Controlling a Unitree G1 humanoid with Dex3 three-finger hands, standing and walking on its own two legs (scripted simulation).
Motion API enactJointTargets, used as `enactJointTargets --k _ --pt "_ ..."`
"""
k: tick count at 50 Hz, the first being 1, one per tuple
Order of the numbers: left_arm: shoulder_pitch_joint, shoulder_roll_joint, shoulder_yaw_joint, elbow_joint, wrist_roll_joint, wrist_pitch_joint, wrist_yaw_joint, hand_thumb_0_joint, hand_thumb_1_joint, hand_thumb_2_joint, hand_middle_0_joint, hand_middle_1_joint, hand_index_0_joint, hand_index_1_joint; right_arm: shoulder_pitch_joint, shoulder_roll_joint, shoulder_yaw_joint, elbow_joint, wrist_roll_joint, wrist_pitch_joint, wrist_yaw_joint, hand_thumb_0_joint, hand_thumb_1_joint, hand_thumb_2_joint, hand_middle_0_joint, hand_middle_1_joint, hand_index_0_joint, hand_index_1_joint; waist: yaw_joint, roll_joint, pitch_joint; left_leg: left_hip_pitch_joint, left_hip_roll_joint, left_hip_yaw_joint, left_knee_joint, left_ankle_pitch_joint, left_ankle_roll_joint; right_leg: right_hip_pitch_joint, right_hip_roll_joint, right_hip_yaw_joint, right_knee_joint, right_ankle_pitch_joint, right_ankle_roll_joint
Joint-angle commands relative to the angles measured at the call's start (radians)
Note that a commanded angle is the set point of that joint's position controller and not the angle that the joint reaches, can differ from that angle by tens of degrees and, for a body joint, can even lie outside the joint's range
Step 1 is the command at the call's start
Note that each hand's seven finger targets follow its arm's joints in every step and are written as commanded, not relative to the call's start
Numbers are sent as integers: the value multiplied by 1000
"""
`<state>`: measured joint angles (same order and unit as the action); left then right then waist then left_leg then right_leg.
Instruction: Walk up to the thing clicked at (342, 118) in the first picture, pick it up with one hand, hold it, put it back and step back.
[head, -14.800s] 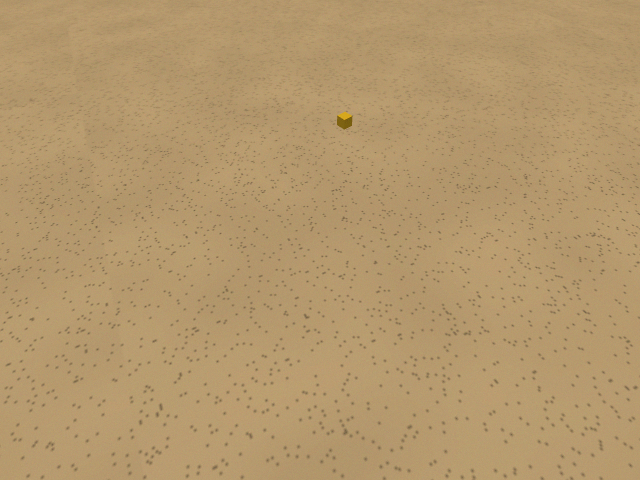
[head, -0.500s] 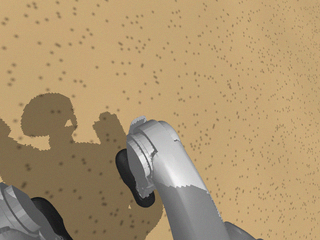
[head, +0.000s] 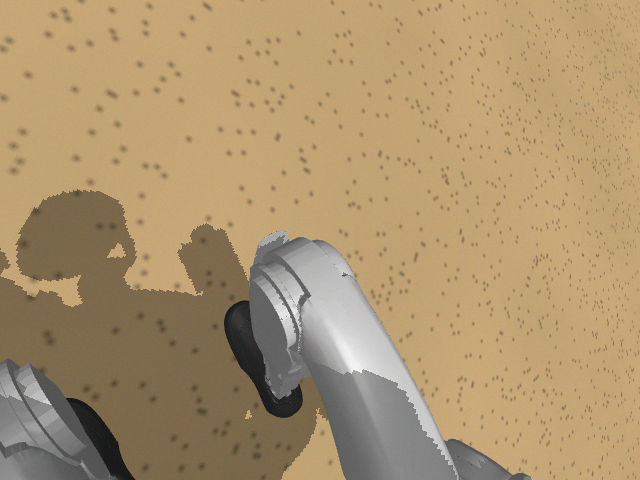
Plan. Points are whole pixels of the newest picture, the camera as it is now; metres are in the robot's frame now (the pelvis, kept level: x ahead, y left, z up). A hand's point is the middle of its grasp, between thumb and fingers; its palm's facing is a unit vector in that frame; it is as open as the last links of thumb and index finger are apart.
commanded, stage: close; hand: left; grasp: from above
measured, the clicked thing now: out of the picture +0.43 +0.35 -0.29
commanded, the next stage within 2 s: settle in 1.90 s
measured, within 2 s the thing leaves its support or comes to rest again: neither
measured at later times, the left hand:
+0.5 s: hand out of the picture +0.42 +0.35 -0.26, palm faces -0.09 -0.42 -0.90, open 12.3 cm
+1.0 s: hand out of the picture +0.43 +0.34 -0.27, palm faces -0.11 -0.43 -0.90, open 10.6 cm
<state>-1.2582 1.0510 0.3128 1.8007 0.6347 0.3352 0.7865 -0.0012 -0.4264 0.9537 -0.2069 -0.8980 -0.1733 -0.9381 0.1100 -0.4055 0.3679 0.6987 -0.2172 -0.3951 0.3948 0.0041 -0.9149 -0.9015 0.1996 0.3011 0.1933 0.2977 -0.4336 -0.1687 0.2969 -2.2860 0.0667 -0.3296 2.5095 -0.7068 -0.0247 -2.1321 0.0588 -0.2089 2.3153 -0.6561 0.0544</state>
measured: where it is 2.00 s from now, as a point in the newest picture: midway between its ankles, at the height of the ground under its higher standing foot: (198, 427)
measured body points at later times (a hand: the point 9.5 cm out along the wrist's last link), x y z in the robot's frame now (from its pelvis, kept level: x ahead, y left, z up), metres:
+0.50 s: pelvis +0.00 +0.00 +0.00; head +0.30 +0.11 +0.31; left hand +0.43 +0.37 -0.21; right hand +0.02 -0.24 -0.05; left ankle +0.07 +0.14 -0.29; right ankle +0.12 -0.12 -0.29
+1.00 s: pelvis +0.00 +0.00 +0.00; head +0.30 +0.12 +0.31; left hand +0.43 +0.36 -0.21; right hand +0.01 -0.24 -0.04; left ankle +0.07 +0.14 -0.29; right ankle +0.12 -0.12 -0.29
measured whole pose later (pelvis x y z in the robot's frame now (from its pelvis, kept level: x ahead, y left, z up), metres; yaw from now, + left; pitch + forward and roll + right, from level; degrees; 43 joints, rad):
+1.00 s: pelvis +0.00 +0.00 +0.00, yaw +0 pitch +24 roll -16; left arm -1.23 1.06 0.34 1.79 0.65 0.32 0.78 0.00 -0.05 0.73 -0.55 -0.63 -0.52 -0.67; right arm 0.10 -0.41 0.38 0.69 -0.22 -0.40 0.38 0.01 -0.91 -0.90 0.20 0.30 0.19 0.30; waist -0.44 -0.18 0.32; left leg -2.28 0.07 -0.33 2.50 -0.70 -0.02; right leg -2.13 0.07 -0.21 2.30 -0.64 0.05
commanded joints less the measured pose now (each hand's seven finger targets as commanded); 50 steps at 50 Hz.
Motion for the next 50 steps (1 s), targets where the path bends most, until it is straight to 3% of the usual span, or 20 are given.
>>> enactJointTargets --k 1,3,4,11,21,25,29,32,38,43,45,50 --pt "-207 205 -26 -108 15 -1 41 0 -384 904 -235 -861 -208 -891 219 -345 -74 38 2 -4 11 0 -900 -903 199 300 200 300 -80 569 -631 487 34 114 -245 224 11 355 28 -98 -203 310 -46" --pt "-188 213 -18 -126 5 0 41 0 -375 885 -241 -850 -214 -879 219 -345 -72 25 2 -1 13 0 -901 -903 199 300 199 300 -74 567 -641 489 35 119 -240 231 13 370 33 -94 -206 318 -45" --pt "-183 229 6 -112 7 2 50 0 -376 891 -241 -845 -212 -876 223 -355 -78 30 6 1 12 0 -898 -902 199 300 199 300 -69 559 -659 490 38 114 -249 228 12 383 34 -97 -210 316 -47" --pt "-175 259 25 -130 6 4 52 0 -307 877 -291 -813 -260 -847 219 -345 -74 10 6 13 8 0 -898 -902 199 300 199 300 -66 568 -670 468 39 128 -243 204 18 402 37 -90 -231 295 -46" --pt "-182 221 -20 -128 -13 -8 0 0 -194 813 -362 -770 -339 -795 216 -341 -67 19 3 12 -11 0 -894 -900 199 300 200 300 -93 535 -636 450 36 121 -240 176 19 361 36 -94 -222 260 -45" --pt "-176 231 -34 -120 26 -10 1 0 -181 799 -389 -728 -361 -759 224 -347 -68 27 6 11 -13 0 -893 -899 199 300 200 300 -87 545 -639 459 36 113 -249 186 21 363 38 -99 -226 268 -50" --pt "-168 228 -21 -108 32 -11 5 0 -139 801 -425 -706 -394 -739 208 -337 -70 35 9 5 -14 0 -889 -898 199 300 200 300 -72 552 -623 471 42 104 -259 167 13 341 34 -106 -214 248 -53" --pt "-166 225 -25 -112 43 -15 13 0 -110 799 -450 -702 -419 -736 213 -337 -74 32 5 1 -14 0 -891 -899 199 300 200 300 -81 552 -619 466 37 108 -260 159 16 350 35 -102 -225 248 -53" --pt "-166 203 -17 -101 18 -21 28 0 -36 787 -511 -663 -477 -700 214 -341 -71 37 -3 -6 -10 0 -889 -898 200 300 200 300 -89 535 -632 472 40 108 -253 192 15 362 35 -102 -219 278 -48" --pt "-176 227 -10 -110 15 -26 31 0 24 765 -554 -639 -521 -674 206 -347 -67 36 -3 -11 -8 0 -888 -898 200 300 200 300 -79 540 -634 468 40 118 -244 197 17 374 33 -95 -224 281 -45" --pt "-171 239 -11 -107 26 -26 38 0 32 704 -567 -595 -536 -628 203 -351 -67 28 -3 -12 -8 0 -888 -898 199 300 199 300 -78 553 -638 471 40 117 -247 185 17 380 36 -95 -236 270 -48" --pt "-173 248 -9 -120 39 -27 34 0 111 704 -621 -584 -591 -617 197 -343 -64 30 -4 -10 -8 0 -887 -898 199 300 199 300 -77 573 -623 486 43 110 -259 173 12 364 31 -99 -218 260 -50"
